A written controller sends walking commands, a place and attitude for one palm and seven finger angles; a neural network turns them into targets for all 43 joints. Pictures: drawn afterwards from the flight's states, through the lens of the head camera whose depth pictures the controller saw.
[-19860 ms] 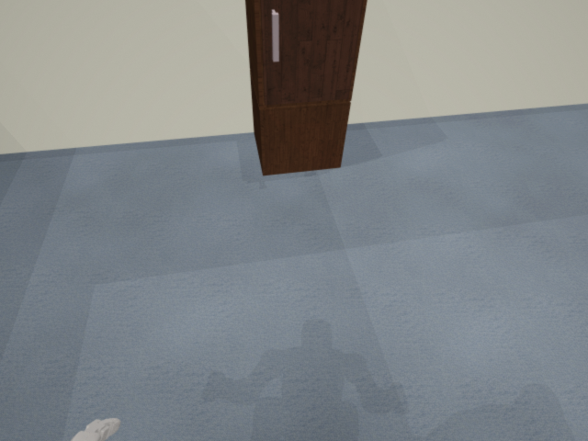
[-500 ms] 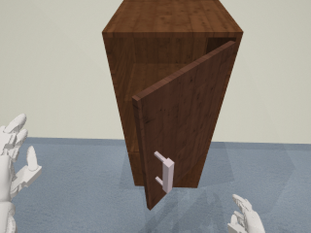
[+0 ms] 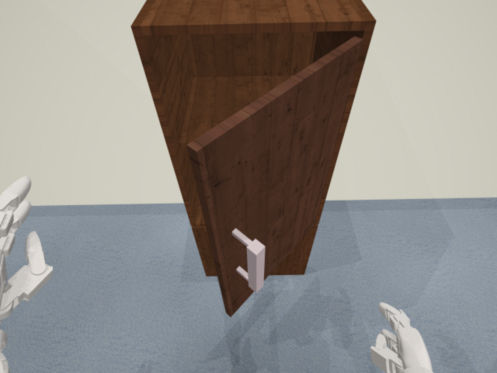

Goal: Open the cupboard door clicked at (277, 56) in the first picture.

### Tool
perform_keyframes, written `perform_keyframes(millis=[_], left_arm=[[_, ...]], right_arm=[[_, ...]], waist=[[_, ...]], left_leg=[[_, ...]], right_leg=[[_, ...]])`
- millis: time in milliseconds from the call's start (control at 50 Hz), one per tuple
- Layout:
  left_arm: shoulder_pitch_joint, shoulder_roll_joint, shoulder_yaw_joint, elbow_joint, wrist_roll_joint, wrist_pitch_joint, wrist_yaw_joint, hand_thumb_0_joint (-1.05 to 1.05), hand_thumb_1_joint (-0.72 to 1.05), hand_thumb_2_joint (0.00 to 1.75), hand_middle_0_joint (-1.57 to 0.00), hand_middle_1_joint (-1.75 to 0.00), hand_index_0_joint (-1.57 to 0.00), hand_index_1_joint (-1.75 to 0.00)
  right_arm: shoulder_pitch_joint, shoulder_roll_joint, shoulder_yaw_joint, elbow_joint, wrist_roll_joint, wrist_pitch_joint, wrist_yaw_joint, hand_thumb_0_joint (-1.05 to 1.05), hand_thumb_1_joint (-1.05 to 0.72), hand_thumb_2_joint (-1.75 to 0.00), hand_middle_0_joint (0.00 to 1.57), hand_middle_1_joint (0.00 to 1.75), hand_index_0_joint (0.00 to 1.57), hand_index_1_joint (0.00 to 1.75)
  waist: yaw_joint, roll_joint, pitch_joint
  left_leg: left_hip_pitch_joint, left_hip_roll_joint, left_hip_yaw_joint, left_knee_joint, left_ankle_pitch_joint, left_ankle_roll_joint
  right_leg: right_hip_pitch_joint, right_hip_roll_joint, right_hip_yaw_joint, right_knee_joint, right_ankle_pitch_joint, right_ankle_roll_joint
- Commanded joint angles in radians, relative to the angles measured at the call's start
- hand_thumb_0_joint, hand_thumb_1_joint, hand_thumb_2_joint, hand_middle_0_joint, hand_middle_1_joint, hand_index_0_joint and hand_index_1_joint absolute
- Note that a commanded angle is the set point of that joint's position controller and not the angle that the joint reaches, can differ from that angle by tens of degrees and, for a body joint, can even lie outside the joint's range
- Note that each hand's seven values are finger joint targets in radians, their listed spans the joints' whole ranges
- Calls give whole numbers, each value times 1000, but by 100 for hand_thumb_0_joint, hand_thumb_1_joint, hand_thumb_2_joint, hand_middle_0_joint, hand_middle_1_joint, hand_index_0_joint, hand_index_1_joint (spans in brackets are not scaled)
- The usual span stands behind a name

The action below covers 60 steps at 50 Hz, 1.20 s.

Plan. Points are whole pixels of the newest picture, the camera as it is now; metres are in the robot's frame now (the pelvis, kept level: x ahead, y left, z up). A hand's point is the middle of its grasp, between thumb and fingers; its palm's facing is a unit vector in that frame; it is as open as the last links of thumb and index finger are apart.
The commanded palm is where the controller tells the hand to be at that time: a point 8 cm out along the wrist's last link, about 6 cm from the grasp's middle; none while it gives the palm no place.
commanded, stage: step back with the hand held close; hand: left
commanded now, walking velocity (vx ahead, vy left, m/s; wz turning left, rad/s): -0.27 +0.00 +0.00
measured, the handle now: (247, 261) +0.33 +0.03 -0.06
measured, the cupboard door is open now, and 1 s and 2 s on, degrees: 47 47 47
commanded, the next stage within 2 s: stop stepping back and stand still in 0.90 s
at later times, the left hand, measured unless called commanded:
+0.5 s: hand out of the picture +0.11 +0.31 +0.15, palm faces +0.46 -0.73 -0.51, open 7.4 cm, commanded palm +0.03 +0.34 +0.17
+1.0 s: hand out of the picture -0.01 +0.31 +0.17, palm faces +0.42 -0.81 -0.40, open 7.5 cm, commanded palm -0.07 +0.34 +0.17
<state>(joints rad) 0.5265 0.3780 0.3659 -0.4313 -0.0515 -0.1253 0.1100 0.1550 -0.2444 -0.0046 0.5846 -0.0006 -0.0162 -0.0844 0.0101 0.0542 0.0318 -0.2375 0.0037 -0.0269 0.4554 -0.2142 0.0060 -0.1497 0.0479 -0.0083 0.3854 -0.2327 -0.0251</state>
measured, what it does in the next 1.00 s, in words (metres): walks backwards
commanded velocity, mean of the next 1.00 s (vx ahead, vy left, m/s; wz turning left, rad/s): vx -0.32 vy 0.00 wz -0.05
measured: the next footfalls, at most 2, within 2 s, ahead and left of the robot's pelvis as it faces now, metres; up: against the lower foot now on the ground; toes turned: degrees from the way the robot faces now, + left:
right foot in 1.12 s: -0.40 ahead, -0.07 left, +0.00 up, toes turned -4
left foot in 1.24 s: -0.15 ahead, +0.10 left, +0.00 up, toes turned -2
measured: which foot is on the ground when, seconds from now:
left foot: down 0.00-1.00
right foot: down 0.00-0.74, up 0.76-1.00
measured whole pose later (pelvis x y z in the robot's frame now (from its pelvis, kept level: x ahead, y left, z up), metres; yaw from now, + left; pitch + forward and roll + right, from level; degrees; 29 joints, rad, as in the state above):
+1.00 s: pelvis -0.21 +0.04 -0.01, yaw +0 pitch +4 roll -6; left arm 0.51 0.45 0.44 -0.60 -0.06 -0.19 0.15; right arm 0.12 -0.15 0.01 0.59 -0.02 -0.12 -0.04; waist 0.02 -0.01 -0.03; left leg -0.49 0.06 0.05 0.30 0.09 0.06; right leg -0.22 0.09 -0.01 0.89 -0.53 -0.01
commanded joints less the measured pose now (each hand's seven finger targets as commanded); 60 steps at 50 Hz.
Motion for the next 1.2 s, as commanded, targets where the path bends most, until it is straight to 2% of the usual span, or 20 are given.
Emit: perform_keyframes(millis=[0,160,360,440,520,580,640,700,720,760,840,940,1020,1040,1060,1080,1100,1120,1140,1180], left_arm=[[27,238,188,-248,-11,-71,37,0,90,90,-20,-30,-20,-30],[71,226,182,-238,-13,-72,49,0,90,90,-20,-30,-20,-30],[-9,221,201,-301,41,-134,58,0,90,90,-20,-30,-20,-30],[-41,220,218,-301,56,-147,54,0,90,90,-20,-30,-20,-30],[49,235,228,-305,12,-159,52,0,90,90,-20,-30,-20,-30],[6,225,179,-311,4,-156,61,0,90,90,-20,-30,-20,-30],[-53,238,164,-316,12,-144,68,0,90,90,-20,-30,-20,-30],[-117,257,185,-315,18,-140,64,0,90,90,-20,-30,-20,-30],[-118,264,193,-303,30,-155,59,0,90,90,-20,-30,-20,-30],[-109,240,206,-315,30,-160,54,0,90,90,-20,-30,-20,-30],[-37,202,174,-328,17,-145,54,0,90,90,-20,-30,-20,-30],[-43,203,150,-374,-19,-123,51,0,90,90,-20,-30,-20,-30],[1,277,225,-401,-38,-141,53,0,90,90,-20,-30,-20,-30],[15,278,227,-414,-42,-148,49,0,90,90,-20,-30,-20,-30],[26,312,249,-430,-33,-159,49,0,90,90,-20,-30,-20,-30],[37,356,290,-438,-35,-162,54,0,90,90,-20,-30,-20,-30],[35,393,328,-461,-39,-162,61,0,90,90,-20,-30,-20,-30],[2,436,379,-485,-42,-169,76,0,90,90,-20,-30,-20,-30],[7,346,297,-411,-37,-153,65,0,90,90,-20,-30,-20,-30],[-19,288,265,-352,-27,-113,59,0,90,90,-20,-30,-20,-30]], right_arm=[[-93,-93,-42,-176,11,-20,-11,0,-90,-90,20,30,20,30],[-91,-104,-51,-186,14,-5,-14,0,-90,-90,20,30,20,30],[-81,-138,-45,-207,3,-58,-16,0,-90,-90,20,30,20,30],[-76,-130,-52,-203,-3,-89,-12,0,-90,-90,20,30,20,30],[-34,-101,-57,-175,-1,-110,6,0,-90,-90,20,30,20,30],[-14,-89,-65,-126,5,-102,15,0,-90,-90,20,30,20,30],[-43,-80,-54,-121,-1,-98,-1,0,-90,-90,20,30,20,30],[-83,-113,-50,-125,4,-99,-19,0,-90,-90,20,30,20,30],[-106,-116,-51,-129,1,-109,-20,0,-90,-90,20,30,20,30],[-87,-106,-58,-129,-29,-128,-7,0,-90,-90,20,30,20,30],[-89,-94,-69,-125,-12,-139,25,0,-90,-90,20,30,20,30],[-90,-82,-48,-106,-16,-142,34,0,-90,-90,20,30,20,30],[-49,-66,-47,-98,-22,-147,39,0,-90,-90,20,30,20,30],[-52,-54,-38,-102,-16,-144,42,0,-90,-90,20,30,20,30],[-41,-58,-34,-92,-8,-135,42,0,-90,-90,20,30,20,30],[-67,-54,-27,-89,-7,-121,38,0,-90,-90,20,30,20,30],[-82,-58,-23,-94,-13,-114,35,0,-90,-90,20,30,20,30],[-85,-62,-9,-104,-25,-127,39,0,-90,-90,20,30,20,30],[-31,-51,-11,-92,-11,-136,42,0,-90,-90,20,30,20,30],[-61,-78,-34,-105,19,-141,24,0,-90,-90,20,30,20,30]], waist=[[0,-54,-238],[-5,10,-194],[-2,155,-85],[2,172,-79],[-20,-52,-120],[-36,-199,-224],[-39,-146,-151],[-13,83,-104],[-11,204,-123],[0,238,-150],[7,81,-180],[-2,208,-227],[10,249,-316],[10,203,-306],[0,63,-278],[6,-118,-195],[17,-183,-174],[13,-128,-227],[-1,-199,-251],[-25,-232,-131]], left_leg=[[117,44,9,26,425,25],[17,65,-25,-25,327,28],[-520,153,-184,-268,-476,107],[-630,191,-220,-274,-573,135],[-192,39,-39,40,-219,33],[49,-15,33,294,-15,-11],[25,-1,21,197,-9,-15],[-51,139,-87,-85,285,28],[-180,237,-174,-210,162,67],[-332,352,-313,-358,-215,126],[-171,288,-176,-299,-236,124],[-66,226,-109,-399,-279,31],[99,132,-2,-325,-126,-77],[122,80,61,-212,-58,-103],[193,21,117,33,-3,-82],[176,4,71,290,5,-49],[26,-11,53,473,-60,-37],[-91,9,24,513,-80,-38],[-185,8,15,511,-31,-39],[-140,40,48,295,44,0]], right_leg=[[36,-111,39,10,512,37],[4,-80,31,26,327,39],[252,13,22,227,25,51],[301,44,28,346,18,49],[-121,-89,203,14,10,-32],[-263,-239,297,-58,296,-78],[-264,-211,238,-34,333,-53],[-157,6,75,138,174,49],[-28,48,32,312,-44,53],[26,65,77,666,-247,43],[-110,41,40,696,-233,37],[-67,75,-64,473,-334,13],[5,89,-123,40,-350,-32],[-1,52,-101,-113,-285,-52],[-152,-79,18,-203,-201,-82],[-348,-242,178,-263,-148,-92],[-331,-340,237,-246,-35,-124],[-221,-383,220,-174,157,-168],[-62,-337,147,-89,211,-171],[-27,-255,100,10,429,-101]])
